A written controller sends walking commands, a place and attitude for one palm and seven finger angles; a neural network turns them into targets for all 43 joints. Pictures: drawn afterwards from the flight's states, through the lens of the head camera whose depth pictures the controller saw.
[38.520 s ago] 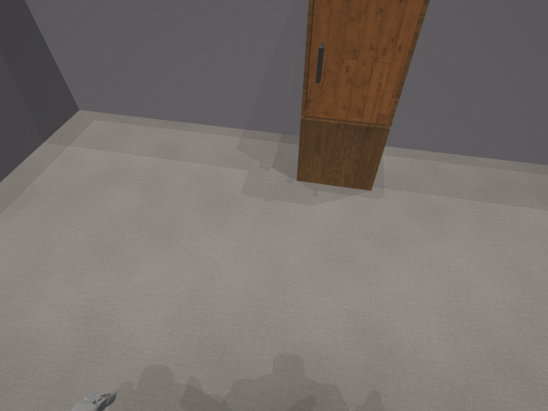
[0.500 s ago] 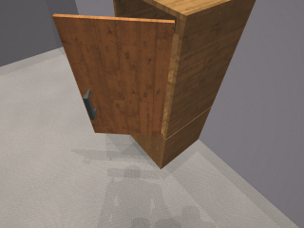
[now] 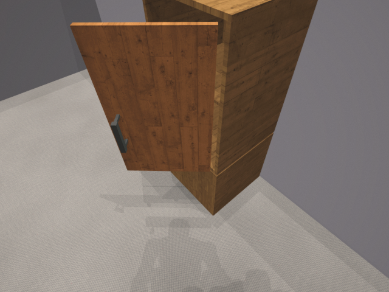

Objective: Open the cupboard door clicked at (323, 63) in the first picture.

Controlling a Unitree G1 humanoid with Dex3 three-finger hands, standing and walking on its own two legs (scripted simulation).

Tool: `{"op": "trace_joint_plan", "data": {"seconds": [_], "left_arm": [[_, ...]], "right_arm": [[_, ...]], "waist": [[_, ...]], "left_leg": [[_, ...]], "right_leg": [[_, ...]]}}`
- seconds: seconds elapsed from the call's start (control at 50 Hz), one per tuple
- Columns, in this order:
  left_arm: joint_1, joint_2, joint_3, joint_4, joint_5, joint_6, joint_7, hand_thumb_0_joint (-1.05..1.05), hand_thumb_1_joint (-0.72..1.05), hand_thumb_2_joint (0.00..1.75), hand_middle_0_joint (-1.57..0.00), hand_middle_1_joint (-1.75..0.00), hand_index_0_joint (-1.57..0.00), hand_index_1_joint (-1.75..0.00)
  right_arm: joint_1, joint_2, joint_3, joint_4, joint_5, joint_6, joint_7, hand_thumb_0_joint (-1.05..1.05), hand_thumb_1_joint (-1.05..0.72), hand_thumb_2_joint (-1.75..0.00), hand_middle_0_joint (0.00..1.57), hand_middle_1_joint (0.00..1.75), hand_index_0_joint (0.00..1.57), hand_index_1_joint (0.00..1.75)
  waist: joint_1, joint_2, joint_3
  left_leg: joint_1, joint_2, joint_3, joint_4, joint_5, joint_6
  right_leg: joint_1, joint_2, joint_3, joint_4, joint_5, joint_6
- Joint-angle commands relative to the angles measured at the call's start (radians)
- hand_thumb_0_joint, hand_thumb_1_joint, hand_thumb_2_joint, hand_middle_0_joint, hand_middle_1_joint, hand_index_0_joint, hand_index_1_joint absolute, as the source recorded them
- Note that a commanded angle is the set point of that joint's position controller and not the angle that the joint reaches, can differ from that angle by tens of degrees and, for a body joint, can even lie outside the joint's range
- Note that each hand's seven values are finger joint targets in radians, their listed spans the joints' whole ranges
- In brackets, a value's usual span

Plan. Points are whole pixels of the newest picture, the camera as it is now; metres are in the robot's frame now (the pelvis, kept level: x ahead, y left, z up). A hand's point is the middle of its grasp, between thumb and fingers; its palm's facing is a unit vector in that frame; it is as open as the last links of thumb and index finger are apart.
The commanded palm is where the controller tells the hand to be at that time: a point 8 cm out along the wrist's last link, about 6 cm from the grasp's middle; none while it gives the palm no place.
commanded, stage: look again from close up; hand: left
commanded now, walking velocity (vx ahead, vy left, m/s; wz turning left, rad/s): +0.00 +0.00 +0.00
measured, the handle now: (120, 134) +0.60 +0.29 -0.09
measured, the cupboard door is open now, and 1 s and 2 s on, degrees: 48 48 48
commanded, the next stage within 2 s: shuffle to correct the standing spot in 0.22 s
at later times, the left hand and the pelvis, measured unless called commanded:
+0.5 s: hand out of the picture -0.01 +0.16 -0.17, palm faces +0.03 -0.98 -0.19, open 7.4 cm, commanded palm none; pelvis +0.00 -0.01 +0.00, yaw +0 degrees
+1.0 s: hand out of the picture +0.10 +0.21 -0.16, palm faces +0.09 -0.96 -0.25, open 7.4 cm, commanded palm none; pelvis +0.07 +0.03 +0.00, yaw +2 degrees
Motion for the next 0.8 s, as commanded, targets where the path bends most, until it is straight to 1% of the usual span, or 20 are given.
{"op": "trace_joint_plan", "data": {"seconds": [0.0, 0.12, 0.14, 0.3, 0.34, 0.4, 0.46, 0.5, 0.54, 0.56, 0.58, 0.6, 0.62, 0.64, 0.66, 0.68, 0.72, 0.74, 0.76, 0.78], "left_arm": [[0.038, 0.110, 0.016, -0.045, -0.002, -0.002, 0.001, 0.00, 0.90, 0.90, -0.20, -0.30, -0.20, -0.30], [0.034, 0.128, 0.017, -0.054, -0.002, 0.003, -0.008, 0.00, 0.90, 0.90, -0.20, -0.30, -0.20, -0.30], [0.033, 0.130, 0.016, -0.056, -0.002, 0.002, -0.008, 0.00, 0.90, 0.90, -0.20, -0.30, -0.20, -0.30], [0.034, 0.134, 0.019, -0.050, -0.004, -0.007, -0.010, 0.00, 0.90, 0.90, -0.20, -0.30, -0.20, -0.30], [0.052, 0.134, 0.021, -0.044, -0.001, -0.007, -0.011, 0.00, 0.90, 0.90, -0.20, -0.30, -0.20, -0.30], [0.070, 0.155, 0.033, -0.042, 0.004, -0.004, -0.014, 0.00, 0.90, 0.90, -0.20, -0.30, -0.20, -0.30], [0.105, 0.183, 0.050, -0.040, 0.006, -0.003, -0.013, 0.00, 0.90, 0.90, -0.20, -0.30, -0.20, -0.30], [0.108, 0.188, 0.060, -0.045, 0.008, -0.005, -0.011, 0.00, 0.90, 0.90, -0.20, -0.30, -0.20, -0.30], [0.094, 0.175, 0.066, -0.053, 0.010, -0.006, -0.010, 0.00, 0.90, 0.90, -0.20, -0.30, -0.20, -0.30], [0.083, 0.164, 0.065, -0.061, 0.012, -0.003, -0.012, 0.00, 0.90, 0.90, -0.20, -0.30, -0.20, -0.30], [0.071, 0.144, 0.063, -0.066, 0.012, 0.000, -0.014, 0.00, 0.90, 0.90, -0.20, -0.30, -0.20, -0.30], [0.055, 0.116, 0.059, -0.076, 0.012, 0.002, -0.015, 0.00, 0.90, 0.90, -0.20, -0.30, -0.20, -0.30], [0.028, 0.083, 0.050, -0.090, 0.012, 0.001, -0.013, 0.00, 0.90, 0.90, -0.20, -0.30, -0.20, -0.30], [-0.005, 0.073, 0.043, -0.106, 0.012, 0.000, -0.010, 0.00, 0.90, 0.90, -0.20, -0.30, -0.20, -0.30], [-0.040, 0.072, 0.044, -0.122, 0.012, -0.003, -0.011, 0.00, 0.90, 0.90, -0.20, -0.30, -0.20, -0.30], [-0.061, 0.070, 0.045, -0.128, 0.007, -0.006, -0.014, 0.00, 0.90, 0.90, -0.20, -0.30, -0.20, -0.30], [-0.027, 0.047, 0.047, -0.114, 0.004, -0.007, -0.022, 0.00, 0.90, 0.90, -0.20, -0.30, -0.20, -0.30], [0.010, 0.035, 0.047, -0.101, 0.005, -0.007, -0.026, 0.00, 0.90, 0.90, -0.20, -0.30, -0.20, -0.30], [0.070, 0.035, 0.049, -0.087, 0.007, -0.010, -0.028, 0.00, 0.90, 0.90, -0.20, -0.30, -0.20, -0.30], [0.155, 0.065, 0.059, -0.060, 0.009, -0.019, -0.025, 0.00, 0.90, 0.90, -0.20, -0.30, -0.20, -0.30]], "right_arm": [[0.042, -0.088, -0.006, -0.040, 0.004, -0.014, 0.003, 0.00, -0.90, -0.90, 0.20, 0.30, 0.20, 0.30], [0.041, -0.095, -0.002, -0.033, 0.001, -0.011, 0.010, 0.00, -0.90, -0.90, 0.20, 0.30, 0.20, 0.30], [0.045, -0.095, -0.002, -0.032, 0.001, -0.011, 0.011, 0.00, -0.90, -0.90, 0.20, 0.30, 0.20, 0.30], [0.060, -0.090, 0.001, -0.006, 0.004, -0.020, 0.009, 0.00, -0.90, -0.90, 0.20, 0.30, 0.20, 0.30], [0.071, -0.083, 0.002, 0.003, 0.003, -0.017, 0.011, 0.00, -0.90, -0.90, 0.20, 0.30, 0.20, 0.30], [0.070, -0.069, 0.001, -0.005, -0.001, -0.008, 0.018, 0.00, -0.90, -0.90, 0.20, 0.30, 0.20, 0.30], [0.065, -0.056, -0.001, -0.019, -0.002, 0.000, 0.022, 0.00, -0.90, -0.90, 0.20, 0.30, 0.20, 0.30], [0.070, -0.046, -0.002, -0.023, -0.002, -0.004, 0.023, 0.00, -0.90, -0.90, 0.20, 0.30, 0.20, 0.30], [0.105, -0.042, -0.002, -0.017, 0.000, -0.013, 0.021, 0.00, -0.90, -0.90, 0.20, 0.30, 0.20, 0.30], [0.133, -0.052, -0.003, -0.007, 0.001, -0.017, 0.021, 0.00, -0.90, -0.90, 0.20, 0.30, 0.20, 0.30], [0.167, -0.074, -0.005, 0.005, 0.000, -0.023, 0.020, 0.00, -0.90, -0.90, 0.20, 0.30, 0.20, 0.30], [0.209, -0.111, -0.012, 0.018, -0.004, -0.027, 0.015, 0.00, -0.90, -0.90, 0.20, 0.30, 0.20, 0.30], [0.253, -0.140, -0.019, 0.027, -0.006, -0.026, 0.007, 0.00, -0.90, -0.90, 0.20, 0.30, 0.20, 0.30], [0.279, -0.135, -0.019, 0.029, -0.007, -0.025, 0.001, 0.00, -0.90, -0.90, 0.20, 0.30, 0.20, 0.30], [0.282, -0.120, -0.015, 0.025, -0.006, -0.026, -0.002, 0.00, -0.90, -0.90, 0.20, 0.30, 0.20, 0.30], [0.263, -0.117, -0.014, 0.016, -0.009, -0.027, -0.002, 0.00, -0.90, -0.90, 0.20, 0.30, 0.20, 0.30], [0.178, -0.121, -0.015, -0.015, -0.012, -0.022, 0.000, 0.00, -0.90, -0.90, 0.20, 0.30, 0.20, 0.30], [0.143, -0.125, -0.014, -0.027, -0.009, -0.020, -0.001, 0.00, -0.90, -0.90, 0.20, 0.30, 0.20, 0.30], [0.106, -0.124, -0.015, -0.036, -0.002, -0.021, -0.001, 0.00, -0.90, -0.90, 0.20, 0.30, 0.20, 0.30], [0.093, -0.127, -0.020, -0.044, 0.009, -0.024, 0.001, 0.00, -0.90, -0.90, 0.20, 0.30, 0.20, 0.30]], "waist": [[0.002, -0.052, 0.067], [0.006, -0.042, 0.091], [0.005, -0.060, 0.083], [0.006, -0.056, 0.001], [0.011, -0.053, -0.003], [0.019, -0.090, 0.041], [0.028, -0.186, 0.083], [0.025, -0.195, 0.090], [0.008, -0.164, 0.071], [0.000, -0.113, 0.063], [-0.012, -0.016, 0.041], [-0.023, 0.119, 0.019], [-0.037, 0.233, 0.023], [-0.051, 0.252, 0.037], [-0.054, 0.204, 0.053], [-0.049, 0.152, 0.052], [-0.005, 0.116, 0.036], [0.020, 0.101, 0.013], [0.058, 0.060, -0.016], [0.097, -0.001, -0.071]], "left_leg": [[-0.047, 0.086, -0.095, -0.148, 0.213, 0.035], [-0.079, 0.074, -0.098, -0.201, 0.048, 0.034], [-0.071, 0.074, -0.097, -0.202, 0.047, 0.034], [-0.018, 0.075, -0.074, -0.167, 0.180, 0.028], [-0.023, 0.062, -0.054, -0.144, 0.112, 0.026], [-0.094, 0.023, -0.017, -0.080, 0.004, 0.018], [-0.165, -0.003, 0.026, 0.030, -0.052, 0.007], [-0.173, 0.005, 0.031, 0.058, -0.040, 0.005], [-0.096, 0.008, 0.027, -0.021, 0.014, 0.009], [-0.040, 0.014, 0.018, -0.048, 0.085, 0.017], [0.022, 0.048, -0.023, -0.075, 0.211, 0.035], [0.088, 0.125, -0.118, -0.103, 0.362, 0.080], [0.150, 0.211, -0.227, -0.151, 0.529, 0.151], [0.207, 0.254, -0.277, -0.180, 0.670, 0.213], [0.223, 0.269, -0.285, -0.164, 0.752, 0.250], [0.208, 0.268, -0.265, -0.152, 0.778, 0.254], [0.104, 0.221, -0.178, -0.136, 0.714, 0.221], [0.051, 0.186, -0.133, -0.117, 0.666, 0.194], [0.033, 0.150, -0.093, -0.057, 0.641, 0.159], [-0.040, 0.118, -0.049, 0.042, 0.567, 0.115]], "right_leg": [[-0.059, -0.043, 0.047, -0.086, 0.148, -0.045], [-0.090, -0.043, 0.067, -0.128, 0.023, -0.047], [-0.089, -0.044, 0.068, -0.129, 0.024, -0.047], [-0.049, -0.060, 0.072, -0.122, 0.147, -0.049], [-0.044, -0.068, 0.084, -0.123, 0.072, -0.060], [-0.048, -0.105, 0.149, -0.167, -0.058, -0.090], [-0.043, -0.185, 0.242, -0.241, -0.103, -0.138], [-0.047, -0.221, 0.261, -0.237, -0.015, -0.160], [-0.068, -0.196, 0.198, -0.164, 0.098, -0.149], [-0.085, -0.147, 0.134, -0.106, 0.109, -0.124], [-0.110, -0.088, 0.064, -0.014, 0.117, -0.097], [-0.171, -0.021, -0.033, 0.116, 0.045, -0.069], [-0.274, 0.033, -0.102, 0.245, -0.122, -0.049], [-0.382, 0.035, -0.082, 0.367, -0.295, -0.047], [-0.426, 0.009, -0.058, 0.415, -0.325, -0.056], [-0.418, -0.006, -0.049, 0.412, -0.323, -0.062], [-0.278, -0.012, -0.075, 0.302, -0.234, -0.064], [-0.181, -0.002, -0.093, 0.206, -0.127, -0.061], [-0.088, 0.004, -0.107, 0.073, 0.023, -0.056], [0.079, -0.031, -0.075, -0.030, 0.202, -0.060]]}}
